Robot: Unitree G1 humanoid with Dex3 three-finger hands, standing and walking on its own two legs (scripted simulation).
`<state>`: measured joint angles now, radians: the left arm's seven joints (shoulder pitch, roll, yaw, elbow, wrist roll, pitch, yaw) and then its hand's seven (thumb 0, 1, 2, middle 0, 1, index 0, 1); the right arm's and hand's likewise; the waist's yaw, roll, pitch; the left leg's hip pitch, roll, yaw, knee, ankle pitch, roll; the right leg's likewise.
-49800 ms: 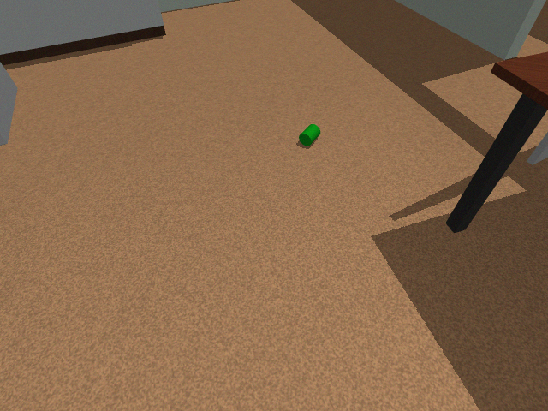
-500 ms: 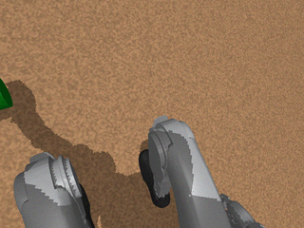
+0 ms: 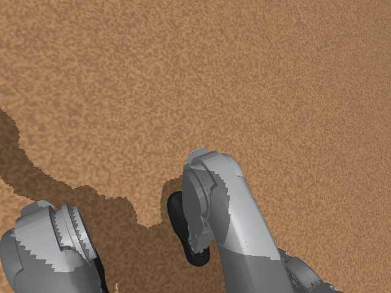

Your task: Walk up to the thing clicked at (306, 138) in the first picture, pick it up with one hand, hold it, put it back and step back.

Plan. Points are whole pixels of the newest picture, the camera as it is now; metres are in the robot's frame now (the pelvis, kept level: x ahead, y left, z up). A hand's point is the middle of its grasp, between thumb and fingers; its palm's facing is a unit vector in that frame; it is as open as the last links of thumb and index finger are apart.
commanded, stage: rest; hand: left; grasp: from above
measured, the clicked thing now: out of the picture +0.46 +0.32 -0.27
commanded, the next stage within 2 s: open in 0.32 s
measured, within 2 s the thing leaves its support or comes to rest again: rests again in 0.86 s
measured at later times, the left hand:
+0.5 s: hand out of the picture +0.46 +0.32 -0.23, palm faces -0.47 -0.13 -0.87, open 10.4 cm
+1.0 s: hand out of the picture +0.47 +0.32 -0.23, palm faces -0.45 -0.12 -0.88, open 12.2 cm
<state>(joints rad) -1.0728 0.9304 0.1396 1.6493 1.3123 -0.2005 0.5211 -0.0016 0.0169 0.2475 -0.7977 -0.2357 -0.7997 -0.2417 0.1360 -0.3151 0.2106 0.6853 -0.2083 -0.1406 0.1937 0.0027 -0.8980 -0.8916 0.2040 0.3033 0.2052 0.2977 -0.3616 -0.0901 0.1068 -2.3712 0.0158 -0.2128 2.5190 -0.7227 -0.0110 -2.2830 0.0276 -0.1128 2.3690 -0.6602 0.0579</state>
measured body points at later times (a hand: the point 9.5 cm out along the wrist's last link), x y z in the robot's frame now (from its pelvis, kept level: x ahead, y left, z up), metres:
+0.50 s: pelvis -0.01 +0.00 +0.00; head +0.27 +0.11 +0.33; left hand +0.48 +0.32 -0.18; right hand +0.03 -0.26 -0.07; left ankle +0.06 +0.13 -0.27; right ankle +0.11 -0.13 -0.27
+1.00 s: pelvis -0.01 +0.00 +0.00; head +0.27 +0.12 +0.33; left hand +0.49 +0.32 -0.18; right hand +0.03 -0.25 -0.06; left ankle +0.06 +0.13 -0.27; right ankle +0.11 -0.13 -0.27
